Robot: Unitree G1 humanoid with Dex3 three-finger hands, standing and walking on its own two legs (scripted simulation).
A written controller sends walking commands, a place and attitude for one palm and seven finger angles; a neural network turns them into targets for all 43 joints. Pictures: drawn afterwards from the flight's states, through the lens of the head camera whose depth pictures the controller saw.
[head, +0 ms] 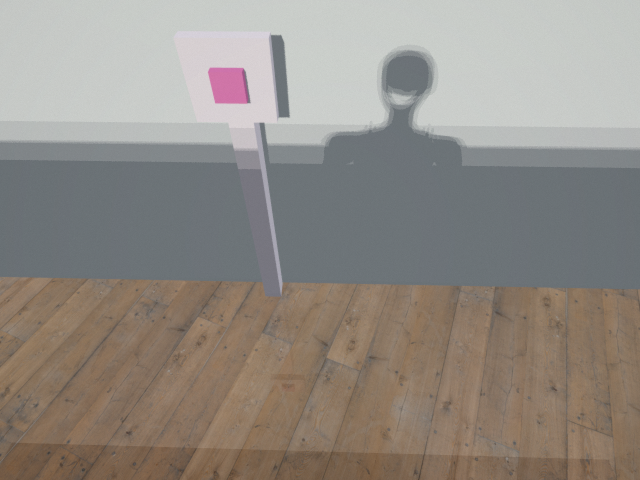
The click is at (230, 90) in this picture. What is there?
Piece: button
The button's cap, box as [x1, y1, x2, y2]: [208, 68, 247, 103]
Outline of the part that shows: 209,69 208,74 215,102 247,102 247,93 243,68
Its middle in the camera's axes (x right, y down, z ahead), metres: -0.19 -0.31 +0.79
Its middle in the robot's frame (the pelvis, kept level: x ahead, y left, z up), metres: +0.81 +0.23 +0.08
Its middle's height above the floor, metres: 0.86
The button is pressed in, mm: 0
